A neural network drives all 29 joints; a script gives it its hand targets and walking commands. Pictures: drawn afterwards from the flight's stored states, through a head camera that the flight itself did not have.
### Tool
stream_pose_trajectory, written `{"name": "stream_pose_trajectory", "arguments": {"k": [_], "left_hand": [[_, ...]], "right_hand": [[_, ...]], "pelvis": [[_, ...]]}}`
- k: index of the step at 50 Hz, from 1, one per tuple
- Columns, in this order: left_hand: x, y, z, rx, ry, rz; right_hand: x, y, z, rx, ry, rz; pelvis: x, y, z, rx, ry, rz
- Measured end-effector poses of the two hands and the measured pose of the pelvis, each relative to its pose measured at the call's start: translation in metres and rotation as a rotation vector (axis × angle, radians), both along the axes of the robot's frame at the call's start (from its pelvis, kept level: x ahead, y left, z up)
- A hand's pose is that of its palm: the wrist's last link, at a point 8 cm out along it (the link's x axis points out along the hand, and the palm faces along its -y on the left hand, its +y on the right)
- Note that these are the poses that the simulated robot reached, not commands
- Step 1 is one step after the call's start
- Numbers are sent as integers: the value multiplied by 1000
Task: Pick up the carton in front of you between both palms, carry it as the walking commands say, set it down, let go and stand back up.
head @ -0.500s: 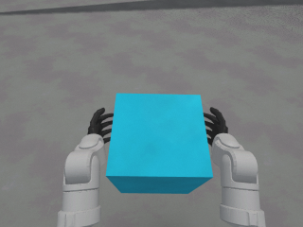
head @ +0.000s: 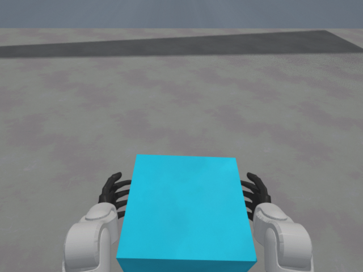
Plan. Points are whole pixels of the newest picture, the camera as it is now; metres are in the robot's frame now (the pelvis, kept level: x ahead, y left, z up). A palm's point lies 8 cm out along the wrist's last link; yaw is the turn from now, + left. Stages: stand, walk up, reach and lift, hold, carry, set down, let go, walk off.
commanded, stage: carry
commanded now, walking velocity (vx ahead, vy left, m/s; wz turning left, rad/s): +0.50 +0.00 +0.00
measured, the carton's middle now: (183, 227) +0.24 +0.00 +0.01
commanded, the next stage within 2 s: none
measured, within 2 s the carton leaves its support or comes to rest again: neither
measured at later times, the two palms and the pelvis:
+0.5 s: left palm (143, 112) +0.54 +0.12 +0.10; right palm (243, 115) +0.55 -0.18 +0.10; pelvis +0.30 -0.03 +0.00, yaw +2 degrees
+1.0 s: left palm (143, 70) +0.86 +0.16 +0.08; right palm (217, 71) +0.86 -0.13 +0.09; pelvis +0.62 +0.01 +0.00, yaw -1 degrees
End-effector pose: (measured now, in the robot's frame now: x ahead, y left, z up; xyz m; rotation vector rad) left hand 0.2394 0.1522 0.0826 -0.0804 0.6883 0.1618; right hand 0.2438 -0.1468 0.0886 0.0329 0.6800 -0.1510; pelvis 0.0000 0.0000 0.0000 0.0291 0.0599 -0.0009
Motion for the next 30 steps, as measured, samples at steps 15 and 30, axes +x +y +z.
{"name": "stream_pose_trajectory", "arguments": {"k": [15,30], "left_hand": [[156,3,32,13,-41,-17],[344,-30,21,52,37,61]], "right_hand": [[151,2,30,12,-40,-20],[364,-29,9,50,36,58]], "pelvis": [[166,5,24,-41,0,2],[353,-42,18,-17,6,57]]}}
